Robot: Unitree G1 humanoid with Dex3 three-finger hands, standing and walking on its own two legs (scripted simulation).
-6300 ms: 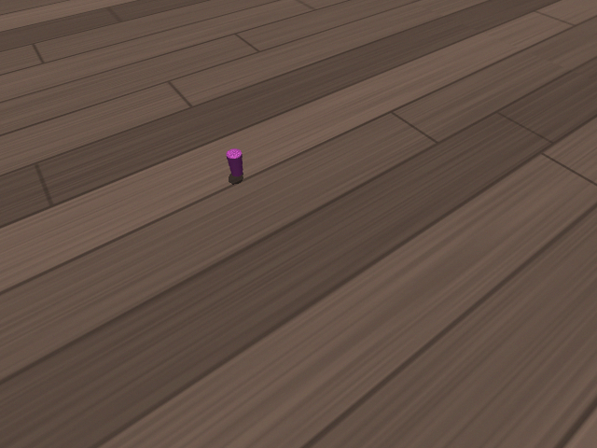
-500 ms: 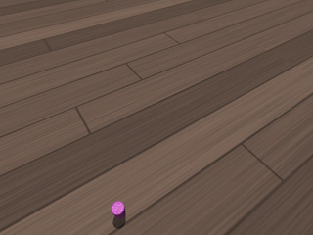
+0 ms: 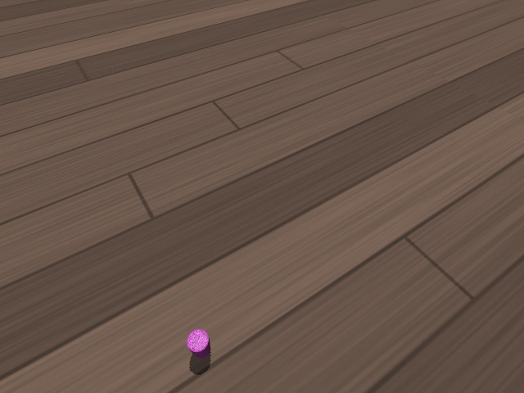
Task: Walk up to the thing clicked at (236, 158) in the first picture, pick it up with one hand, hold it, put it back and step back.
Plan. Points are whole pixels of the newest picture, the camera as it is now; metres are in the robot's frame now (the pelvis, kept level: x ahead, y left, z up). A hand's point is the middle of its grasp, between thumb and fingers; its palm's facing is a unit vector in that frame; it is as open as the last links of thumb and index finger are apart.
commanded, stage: stand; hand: left
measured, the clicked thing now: (200, 345) +0.38 +0.22 -0.72
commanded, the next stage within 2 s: go down in 1.82 s
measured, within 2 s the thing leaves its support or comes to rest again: neither
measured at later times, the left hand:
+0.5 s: hand out of the picture +0.06 +0.25 -0.16, palm faces -0.03 -0.94 -0.33, open 7.4 cm
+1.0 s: hand out of the picture +0.08 +0.25 -0.16, palm faces -0.02 -0.94 -0.34, open 7.4 cm
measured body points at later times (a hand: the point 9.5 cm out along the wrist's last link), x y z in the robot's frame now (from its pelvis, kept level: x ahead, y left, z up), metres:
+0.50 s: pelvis +0.00 +0.00 +0.00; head +0.01 +0.00 +0.45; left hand +0.06 +0.30 -0.14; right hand +0.06 -0.31 -0.14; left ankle +0.00 +0.12 -0.75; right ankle +0.01 -0.13 -0.75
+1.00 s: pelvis +0.00 +0.00 +0.00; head +0.01 -0.01 +0.45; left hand +0.08 +0.30 -0.13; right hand +0.08 -0.30 -0.14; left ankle +0.00 +0.12 -0.75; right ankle +0.01 -0.13 -0.75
